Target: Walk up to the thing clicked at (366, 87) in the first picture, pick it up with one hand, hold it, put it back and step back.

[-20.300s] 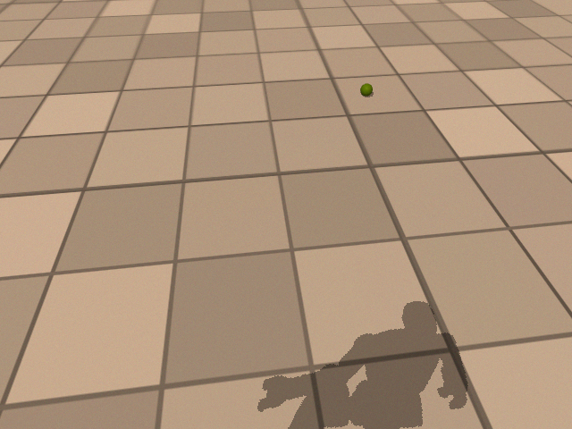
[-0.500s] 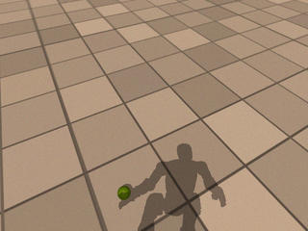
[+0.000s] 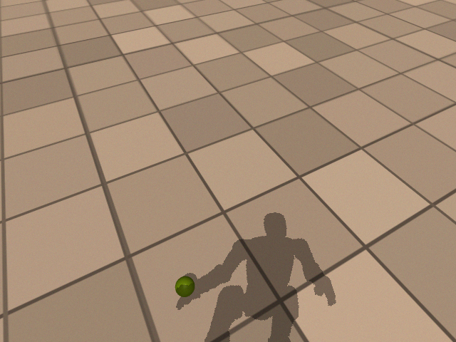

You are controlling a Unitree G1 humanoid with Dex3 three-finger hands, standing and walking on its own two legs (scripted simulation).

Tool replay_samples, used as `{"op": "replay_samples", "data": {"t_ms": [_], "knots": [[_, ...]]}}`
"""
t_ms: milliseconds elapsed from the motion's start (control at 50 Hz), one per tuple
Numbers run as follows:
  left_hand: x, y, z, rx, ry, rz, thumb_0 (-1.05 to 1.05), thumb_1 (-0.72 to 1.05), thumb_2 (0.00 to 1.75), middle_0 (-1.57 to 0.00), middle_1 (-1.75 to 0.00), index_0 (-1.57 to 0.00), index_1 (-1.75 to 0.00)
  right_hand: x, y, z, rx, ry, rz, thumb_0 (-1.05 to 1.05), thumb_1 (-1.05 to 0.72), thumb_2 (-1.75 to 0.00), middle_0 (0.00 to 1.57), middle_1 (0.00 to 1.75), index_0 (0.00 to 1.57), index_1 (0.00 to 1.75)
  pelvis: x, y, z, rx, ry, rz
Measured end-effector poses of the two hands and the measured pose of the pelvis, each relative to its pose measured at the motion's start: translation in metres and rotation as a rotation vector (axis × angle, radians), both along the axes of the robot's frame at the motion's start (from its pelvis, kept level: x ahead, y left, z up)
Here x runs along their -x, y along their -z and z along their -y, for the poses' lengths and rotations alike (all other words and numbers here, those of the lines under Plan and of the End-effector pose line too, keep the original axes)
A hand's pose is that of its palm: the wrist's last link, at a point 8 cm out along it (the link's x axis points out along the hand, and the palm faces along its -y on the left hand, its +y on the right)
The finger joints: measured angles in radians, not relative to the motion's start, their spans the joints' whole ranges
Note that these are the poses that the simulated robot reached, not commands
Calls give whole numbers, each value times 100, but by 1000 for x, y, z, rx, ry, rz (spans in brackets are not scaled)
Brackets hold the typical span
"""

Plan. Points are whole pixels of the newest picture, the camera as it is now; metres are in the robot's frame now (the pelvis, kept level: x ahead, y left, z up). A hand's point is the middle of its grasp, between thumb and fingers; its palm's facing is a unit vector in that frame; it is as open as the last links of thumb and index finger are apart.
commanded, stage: rise first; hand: left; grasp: from above
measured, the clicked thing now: (185, 286) +0.48 +0.20 -0.74
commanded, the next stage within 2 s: none
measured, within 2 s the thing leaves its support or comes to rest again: neither
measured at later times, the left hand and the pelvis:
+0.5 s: hand out of the picture +0.14 +0.25 -0.20, palm faces -0.07 -0.92 -0.38, open 13.3 cm; pelvis -0.01 +0.01 -0.05, yaw -1 degrees
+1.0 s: hand out of the picture +0.13 +0.26 -0.24, palm faces -0.17 -0.88 -0.45, open 14.1 cm; pelvis -0.01 +0.02 -0.10, yaw -2 degrees
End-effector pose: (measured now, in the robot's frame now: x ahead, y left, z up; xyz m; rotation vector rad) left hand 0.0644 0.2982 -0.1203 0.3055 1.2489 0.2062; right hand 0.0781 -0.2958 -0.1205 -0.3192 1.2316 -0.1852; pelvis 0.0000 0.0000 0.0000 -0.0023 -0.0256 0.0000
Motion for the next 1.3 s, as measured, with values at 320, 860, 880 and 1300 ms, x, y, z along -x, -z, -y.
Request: {"op": "replay_samples", "data": {"t_ms": [320,860,880,1300], "knots": [[-91,12,2,-23,82,143,0,14,91,-13,-88,-15,-86,2,14,-39,-68,57,185,1,-96,-91,21,30,21,30,10,27,-4,7,19,-161],[-67,65,-3,-101,179,84,0,-53,97,-8,-108,-8,-107,-72,44,-63,-33,-54,453,1,-91,-91,21,30,21,30,7,91,-15,38,16,-329],[-66,67,-3,-102,184,84,-1,-53,97,-8,-107,-8,-107,-73,45,-64,-32,-56,457,1,-91,-90,21,30,21,30,8,93,-16,38,17,-334],[-101,150,-11,-277,478,136,-1,-55,97,-8,-106,-7,-106,-54,132,-56,-25,-111,440,1,-90,-90,21,30,21,30,41,173,-15,35,22,-482]]}}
